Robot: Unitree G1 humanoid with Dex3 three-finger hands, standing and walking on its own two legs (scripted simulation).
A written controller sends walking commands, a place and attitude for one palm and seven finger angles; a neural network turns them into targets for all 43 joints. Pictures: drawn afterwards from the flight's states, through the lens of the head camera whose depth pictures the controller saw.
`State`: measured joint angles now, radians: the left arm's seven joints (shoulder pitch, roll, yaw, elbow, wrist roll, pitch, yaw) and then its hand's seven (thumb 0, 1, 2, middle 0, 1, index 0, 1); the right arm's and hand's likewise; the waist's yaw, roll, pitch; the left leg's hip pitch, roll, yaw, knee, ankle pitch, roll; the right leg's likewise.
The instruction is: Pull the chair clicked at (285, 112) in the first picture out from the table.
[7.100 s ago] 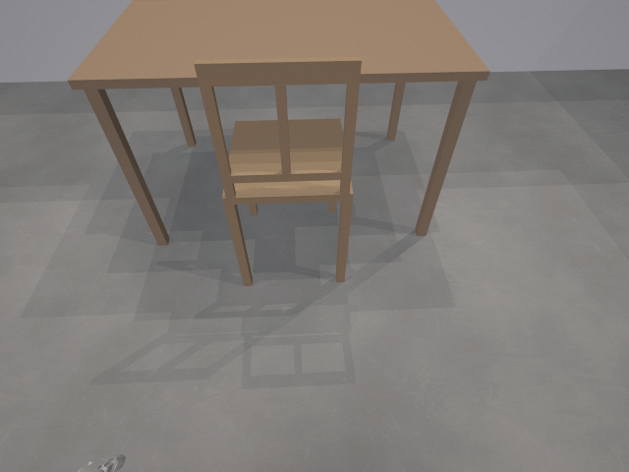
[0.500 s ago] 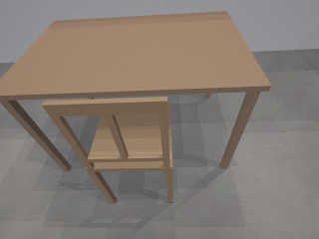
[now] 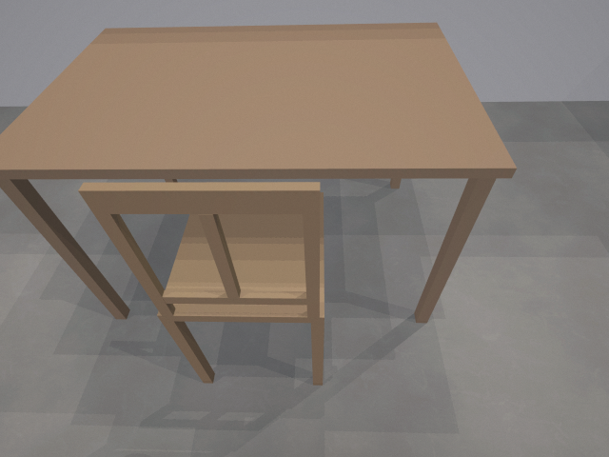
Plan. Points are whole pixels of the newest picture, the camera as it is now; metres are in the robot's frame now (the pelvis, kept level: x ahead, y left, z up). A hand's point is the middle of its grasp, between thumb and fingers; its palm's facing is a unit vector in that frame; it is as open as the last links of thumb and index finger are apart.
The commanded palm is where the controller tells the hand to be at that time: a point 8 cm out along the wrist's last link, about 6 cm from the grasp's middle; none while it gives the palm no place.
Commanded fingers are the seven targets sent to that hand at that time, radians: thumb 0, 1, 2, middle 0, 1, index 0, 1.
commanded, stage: raise the hand toward the chair's back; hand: left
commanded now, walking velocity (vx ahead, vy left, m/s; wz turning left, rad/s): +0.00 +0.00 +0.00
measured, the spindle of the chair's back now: (222, 258) +0.47 +0.20 -0.09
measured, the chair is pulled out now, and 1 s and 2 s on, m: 0.00 0.00 0.00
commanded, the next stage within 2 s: none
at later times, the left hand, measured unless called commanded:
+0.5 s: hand out of the picture +0.13 +0.19 -0.09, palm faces +0.11 -0.99 -0.01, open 9.9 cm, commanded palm +0.12 +0.24 -0.06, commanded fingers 0.00 0.29 0.64 -0.14 -0.20 -0.14 -0.20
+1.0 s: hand (158, 424) +0.17 +0.21 -0.06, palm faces +0.05 -1.00 -0.06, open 14.2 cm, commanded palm +0.14 +0.27 -0.05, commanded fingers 0.00 -0.29 0.39 -0.08 -0.11 -0.08 -0.11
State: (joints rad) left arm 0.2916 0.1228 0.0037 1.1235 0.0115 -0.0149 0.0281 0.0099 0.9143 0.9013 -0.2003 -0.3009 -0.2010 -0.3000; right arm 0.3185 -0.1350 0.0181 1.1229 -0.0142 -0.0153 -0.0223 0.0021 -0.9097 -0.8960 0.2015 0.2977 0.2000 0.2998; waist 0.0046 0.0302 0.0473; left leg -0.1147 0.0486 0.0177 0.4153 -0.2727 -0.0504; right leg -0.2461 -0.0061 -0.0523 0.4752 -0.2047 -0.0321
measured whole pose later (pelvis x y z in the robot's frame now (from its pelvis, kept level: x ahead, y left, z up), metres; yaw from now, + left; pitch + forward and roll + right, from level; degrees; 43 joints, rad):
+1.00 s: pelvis -0.04 +0.03 -0.12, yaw +1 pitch +16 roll -2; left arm 0.46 0.22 0.14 -0.16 -0.25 -0.38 -0.17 0.01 -0.07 0.49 -0.10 -0.15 -0.10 -0.15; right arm 0.24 -0.26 -0.03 0.56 0.01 -0.22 -0.04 0.02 -0.90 -0.90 0.21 0.30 0.21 0.30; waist -0.01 0.01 -0.13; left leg -0.98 0.02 -0.04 1.32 -0.62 -0.01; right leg -1.05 -0.05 -0.06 1.25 -0.47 0.00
